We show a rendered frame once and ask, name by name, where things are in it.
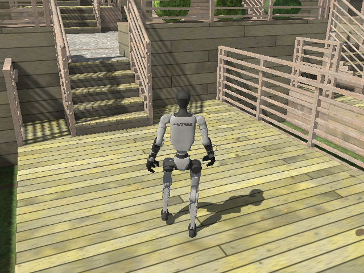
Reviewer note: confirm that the left robot hand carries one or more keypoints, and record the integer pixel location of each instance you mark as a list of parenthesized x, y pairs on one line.
[(149, 164)]

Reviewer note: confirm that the robot left forearm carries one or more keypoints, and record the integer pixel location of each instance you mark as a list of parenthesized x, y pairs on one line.
[(154, 151)]

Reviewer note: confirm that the right robot hand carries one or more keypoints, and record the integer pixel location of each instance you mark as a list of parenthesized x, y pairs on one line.
[(206, 158)]

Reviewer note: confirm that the robot right forearm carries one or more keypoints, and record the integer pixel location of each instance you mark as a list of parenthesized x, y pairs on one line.
[(209, 149)]

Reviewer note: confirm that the robot left shin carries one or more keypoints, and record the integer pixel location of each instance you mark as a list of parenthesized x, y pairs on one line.
[(165, 195)]

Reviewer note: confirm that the humanoid robot head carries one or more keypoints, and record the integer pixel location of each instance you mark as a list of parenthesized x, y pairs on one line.
[(183, 97)]

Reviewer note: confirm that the robot left upper arm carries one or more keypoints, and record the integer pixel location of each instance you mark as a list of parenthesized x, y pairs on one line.
[(165, 119)]

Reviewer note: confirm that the robot right upper arm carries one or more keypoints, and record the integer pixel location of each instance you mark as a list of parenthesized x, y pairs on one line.
[(200, 120)]

